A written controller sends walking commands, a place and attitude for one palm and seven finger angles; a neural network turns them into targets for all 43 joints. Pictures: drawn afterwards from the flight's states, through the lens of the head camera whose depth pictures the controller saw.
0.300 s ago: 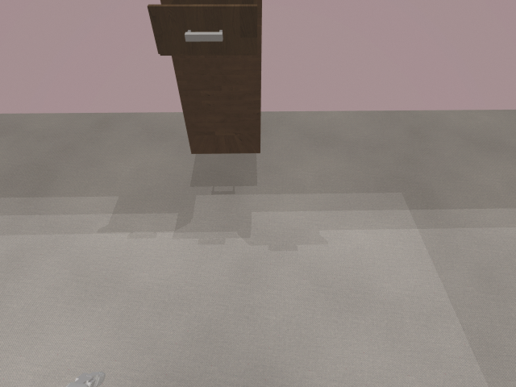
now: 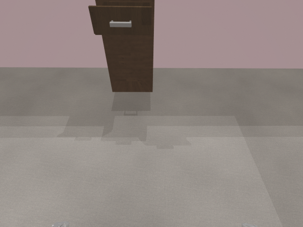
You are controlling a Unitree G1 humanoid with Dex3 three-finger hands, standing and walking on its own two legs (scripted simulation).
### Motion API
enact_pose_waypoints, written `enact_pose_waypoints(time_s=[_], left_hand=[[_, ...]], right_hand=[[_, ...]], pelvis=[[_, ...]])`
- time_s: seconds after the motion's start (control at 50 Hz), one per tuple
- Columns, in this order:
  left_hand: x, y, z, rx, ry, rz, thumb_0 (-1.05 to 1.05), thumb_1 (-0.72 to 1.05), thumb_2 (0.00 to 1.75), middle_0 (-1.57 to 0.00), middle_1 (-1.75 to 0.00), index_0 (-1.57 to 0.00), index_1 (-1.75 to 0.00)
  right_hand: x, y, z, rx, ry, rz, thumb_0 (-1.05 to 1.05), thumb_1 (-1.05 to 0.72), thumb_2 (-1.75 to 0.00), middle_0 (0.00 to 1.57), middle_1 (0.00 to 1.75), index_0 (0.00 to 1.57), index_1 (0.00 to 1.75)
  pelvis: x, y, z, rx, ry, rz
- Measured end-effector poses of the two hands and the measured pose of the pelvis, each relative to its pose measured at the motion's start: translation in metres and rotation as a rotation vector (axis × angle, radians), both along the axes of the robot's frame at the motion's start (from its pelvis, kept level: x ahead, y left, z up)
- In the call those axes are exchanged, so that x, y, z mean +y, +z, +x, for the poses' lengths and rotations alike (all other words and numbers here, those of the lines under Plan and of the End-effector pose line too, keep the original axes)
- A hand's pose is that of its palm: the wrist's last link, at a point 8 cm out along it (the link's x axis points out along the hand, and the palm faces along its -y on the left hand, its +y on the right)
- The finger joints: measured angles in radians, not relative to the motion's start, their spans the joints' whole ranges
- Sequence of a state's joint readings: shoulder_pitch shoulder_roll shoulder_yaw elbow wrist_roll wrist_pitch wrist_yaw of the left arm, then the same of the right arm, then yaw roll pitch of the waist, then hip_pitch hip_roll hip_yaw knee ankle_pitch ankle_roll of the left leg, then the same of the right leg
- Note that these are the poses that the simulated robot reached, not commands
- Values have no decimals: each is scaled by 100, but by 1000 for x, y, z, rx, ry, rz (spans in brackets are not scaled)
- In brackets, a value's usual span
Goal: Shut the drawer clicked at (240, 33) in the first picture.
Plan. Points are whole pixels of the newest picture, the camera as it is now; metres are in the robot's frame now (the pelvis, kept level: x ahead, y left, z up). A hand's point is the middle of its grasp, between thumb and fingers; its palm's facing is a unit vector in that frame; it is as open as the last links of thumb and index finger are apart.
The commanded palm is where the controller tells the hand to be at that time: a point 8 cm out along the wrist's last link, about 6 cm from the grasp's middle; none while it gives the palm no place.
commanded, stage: stand and wait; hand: left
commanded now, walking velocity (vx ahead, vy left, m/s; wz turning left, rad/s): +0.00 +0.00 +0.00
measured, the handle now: (121, 23) +1.19 +0.26 +0.04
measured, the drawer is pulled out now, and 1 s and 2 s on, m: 0.28 0.28 0.28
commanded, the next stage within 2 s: look at it before walking up in 0.52 s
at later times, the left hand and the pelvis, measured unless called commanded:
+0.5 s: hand out of the picture +0.06 +0.25 -0.15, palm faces -0.03 -0.94 -0.34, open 7.4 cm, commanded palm none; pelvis -0.01 +0.00 +0.00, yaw +0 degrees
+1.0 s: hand out of the picture +0.06 +0.24 -0.15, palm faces -0.04 -0.94 -0.33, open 7.4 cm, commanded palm none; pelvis -0.02 +0.00 +0.01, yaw +0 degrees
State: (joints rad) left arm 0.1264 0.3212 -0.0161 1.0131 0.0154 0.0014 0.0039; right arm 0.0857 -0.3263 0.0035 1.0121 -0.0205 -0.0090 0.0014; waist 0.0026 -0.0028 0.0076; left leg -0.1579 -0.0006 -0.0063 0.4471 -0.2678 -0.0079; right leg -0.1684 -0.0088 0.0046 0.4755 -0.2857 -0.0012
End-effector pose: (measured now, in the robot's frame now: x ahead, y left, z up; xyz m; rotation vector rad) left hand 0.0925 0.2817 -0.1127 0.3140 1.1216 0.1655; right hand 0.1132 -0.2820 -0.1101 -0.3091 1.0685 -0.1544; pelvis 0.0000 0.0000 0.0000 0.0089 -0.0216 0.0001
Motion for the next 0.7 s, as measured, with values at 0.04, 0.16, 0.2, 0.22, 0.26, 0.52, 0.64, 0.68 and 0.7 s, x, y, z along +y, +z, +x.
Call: enact_pose_waypoints(time_s=[0.04, 0.16, 0.2, 0.22, 0.26, 0.52, 0.64, 0.68, 0.7], left_hand=[[0, -1, -6, 15, 6, 0, 0, 90, 90, -20, -30, -20, -30], [3, -4, -25, 64, 22, 6, 0, 90, 90, -20, -30, -20, -30], [4, -4, -30, 78, 26, 8, 0, 90, 90, -20, -30, -20, -30], [5, -4, -32, 84, 27, 10, 0, 90, 90, -20, -30, -20, -30], [6, -4, -36, 94, 29, 12, 0, 90, 90, -20, -30, -20, -30], [8, -1, -38, 87, 22, 18, 0, 90, 90, -20, -30, -20, -30], [7, 0, -35, 72, 15, 14, 0, 90, 90, -20, -30, -20, -30], [6, 0, -35, 69, 14, 12, 0, 90, 90, -20, -30, -20, -30], [6, 0, -34, 68, 13, 12, 0, 90, 90, -20, -30, -20, -30]], right_hand=[[-3, -1, -6, 18, -6, -4, 0, -91, -90, 21, 30, 21, 30], [-11, -4, -29, 80, -29, -17, 0, -91, -90, 21, 30, 20, 30], [-13, -4, -37, 99, -35, -20, 1, -91, -90, 21, 30, 20, 30], [-14, -5, -40, 108, -38, -21, 1, -91, -90, 21, 30, 20, 30], [-15, -5, -47, 123, -43, -23, 1, -91, -90, 21, 30, 20, 30], [-14, -7, -64, 144, -56, -13, 1, -91, -90, 21, 30, 20, 30], [-11, -6, -62, 132, -52, -6, 0, -91, -90, 21, 30, 20, 30], [-10, -6, -62, 130, -50, -5, 0, -91, -90, 21, 30, 20, 30], [-10, -6, -61, 129, -50, -5, 0, -91, -90, 21, 30, 20, 30]], pelvis=[[-1, 0, -1, -1, 1, -1], [-3, 2, -5, -4, 1, -3], [-3, 2, -6, -5, 0, -3], [-3, 2, -7, -5, 0, -3], [-3, 3, -8, -6, 0, -4], [-2, 4, -15, -12, -3, -4], [-2, 5, -17, -11, -3, -3], [-1, 5, -18, -10, -3, -3], [-1, 5, -18, -10, -3, -3]])
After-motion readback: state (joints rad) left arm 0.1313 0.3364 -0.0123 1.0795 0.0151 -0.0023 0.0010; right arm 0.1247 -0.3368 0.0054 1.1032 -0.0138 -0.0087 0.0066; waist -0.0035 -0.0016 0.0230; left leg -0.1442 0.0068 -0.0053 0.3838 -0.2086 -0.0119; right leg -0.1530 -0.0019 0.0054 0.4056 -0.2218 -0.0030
